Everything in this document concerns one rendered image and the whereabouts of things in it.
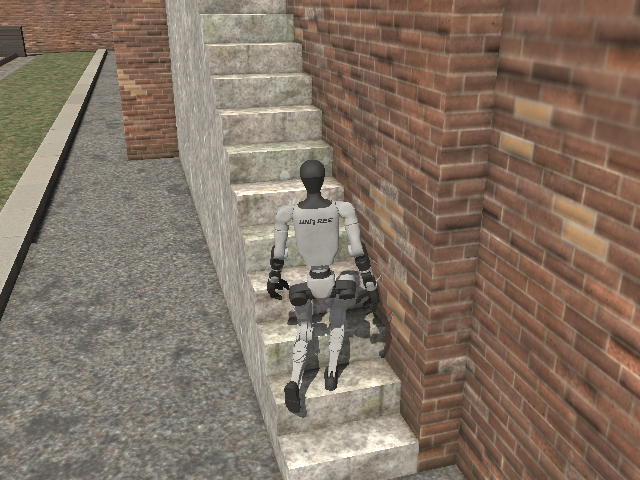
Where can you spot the left robot hand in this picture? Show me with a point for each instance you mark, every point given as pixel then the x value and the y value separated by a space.
pixel 272 286

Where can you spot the robot right forearm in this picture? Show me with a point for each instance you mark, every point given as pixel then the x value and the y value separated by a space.
pixel 365 270

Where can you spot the right robot upper arm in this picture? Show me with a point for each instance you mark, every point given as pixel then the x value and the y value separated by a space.
pixel 347 211

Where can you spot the robot left thigh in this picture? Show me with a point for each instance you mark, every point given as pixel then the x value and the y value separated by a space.
pixel 302 306

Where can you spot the humanoid robot torso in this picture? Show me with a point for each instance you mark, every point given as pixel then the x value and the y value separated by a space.
pixel 317 240

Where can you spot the left robot upper arm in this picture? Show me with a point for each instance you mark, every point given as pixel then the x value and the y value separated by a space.
pixel 284 215

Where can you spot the robot left forearm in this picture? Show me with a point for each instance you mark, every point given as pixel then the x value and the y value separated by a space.
pixel 276 267

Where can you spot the right robot hand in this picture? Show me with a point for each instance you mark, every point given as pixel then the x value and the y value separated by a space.
pixel 374 299

